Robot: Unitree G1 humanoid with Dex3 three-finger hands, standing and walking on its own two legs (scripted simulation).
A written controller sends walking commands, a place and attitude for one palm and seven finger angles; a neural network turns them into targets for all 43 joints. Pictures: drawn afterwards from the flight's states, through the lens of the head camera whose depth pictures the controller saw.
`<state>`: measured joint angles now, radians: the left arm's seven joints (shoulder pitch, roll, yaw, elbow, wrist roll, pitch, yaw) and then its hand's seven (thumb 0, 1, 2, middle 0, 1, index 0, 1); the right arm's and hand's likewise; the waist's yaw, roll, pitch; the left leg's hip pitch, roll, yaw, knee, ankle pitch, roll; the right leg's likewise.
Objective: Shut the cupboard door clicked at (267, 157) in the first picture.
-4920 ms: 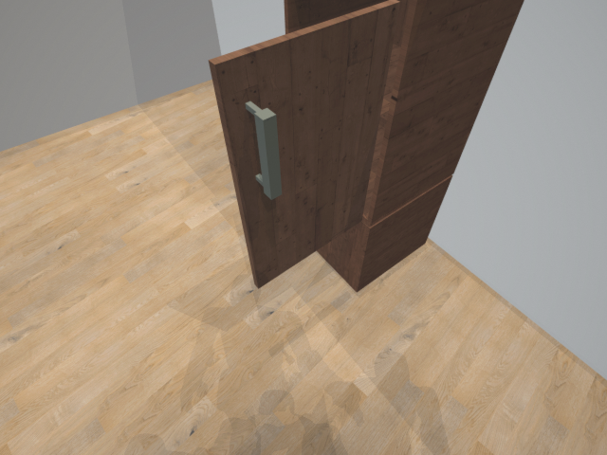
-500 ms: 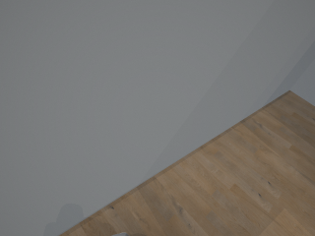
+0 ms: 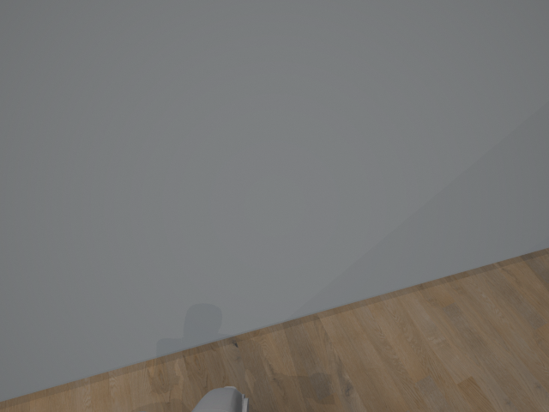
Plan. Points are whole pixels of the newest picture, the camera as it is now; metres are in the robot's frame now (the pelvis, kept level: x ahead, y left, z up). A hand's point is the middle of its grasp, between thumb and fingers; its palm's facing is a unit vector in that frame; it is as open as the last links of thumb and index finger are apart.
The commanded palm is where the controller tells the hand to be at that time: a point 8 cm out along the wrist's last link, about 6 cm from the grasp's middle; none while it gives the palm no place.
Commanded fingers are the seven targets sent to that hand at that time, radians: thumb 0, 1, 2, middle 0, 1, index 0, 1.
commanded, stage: turn to face it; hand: left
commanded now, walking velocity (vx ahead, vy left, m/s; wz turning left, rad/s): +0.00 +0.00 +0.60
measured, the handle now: out of the picture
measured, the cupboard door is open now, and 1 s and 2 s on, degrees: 91 91 91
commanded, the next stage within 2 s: none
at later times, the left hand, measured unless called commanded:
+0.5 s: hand out of the picture +0.05 +0.20 -0.16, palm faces +0.33 -0.89 -0.32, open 7.4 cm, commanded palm none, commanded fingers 0.00 0.90 0.90 -0.20 -0.30 -0.20 -0.30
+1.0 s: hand out of the picture -0.01 +0.20 -0.17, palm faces +0.61 -0.76 -0.25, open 7.4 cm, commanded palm none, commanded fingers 0.00 0.90 0.90 -0.20 -0.30 -0.20 -0.30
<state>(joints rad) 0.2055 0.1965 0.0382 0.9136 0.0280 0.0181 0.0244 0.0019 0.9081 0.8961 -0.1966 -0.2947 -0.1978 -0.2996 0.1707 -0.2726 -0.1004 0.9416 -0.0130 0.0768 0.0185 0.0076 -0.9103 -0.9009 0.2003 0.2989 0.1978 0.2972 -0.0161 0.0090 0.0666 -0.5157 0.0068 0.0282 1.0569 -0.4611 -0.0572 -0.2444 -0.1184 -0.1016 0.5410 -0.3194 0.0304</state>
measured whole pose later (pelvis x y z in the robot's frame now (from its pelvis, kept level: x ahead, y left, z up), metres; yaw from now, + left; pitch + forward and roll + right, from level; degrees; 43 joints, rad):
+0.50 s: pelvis +0.03 -0.04 -0.01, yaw +19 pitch +1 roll +1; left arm 0.18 0.23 0.05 0.86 0.02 0.01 0.02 0.00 0.91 0.90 -0.20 -0.29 -0.20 -0.30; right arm 0.14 -0.25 -0.08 0.91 -0.01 0.08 0.01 0.01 -0.91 -0.90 0.20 0.30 0.20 0.30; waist 0.00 0.04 0.10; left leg -0.45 -0.02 -0.08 0.91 -0.48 -0.03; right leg -0.33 -0.08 -0.09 0.65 -0.32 0.00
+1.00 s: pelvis +0.05 -0.02 +0.00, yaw +37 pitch +2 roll +0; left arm 0.16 0.25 0.07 0.90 0.01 0.06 0.01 0.01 0.91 0.90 -0.20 -0.29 -0.20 -0.30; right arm 0.16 -0.20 -0.05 0.92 -0.02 0.03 -0.01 0.00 -0.91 -0.90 0.20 0.30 0.20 0.30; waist 0.00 -0.03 0.10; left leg -0.28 -0.01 0.00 0.51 -0.26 0.02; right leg -0.48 -0.09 -0.03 1.03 -0.43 0.08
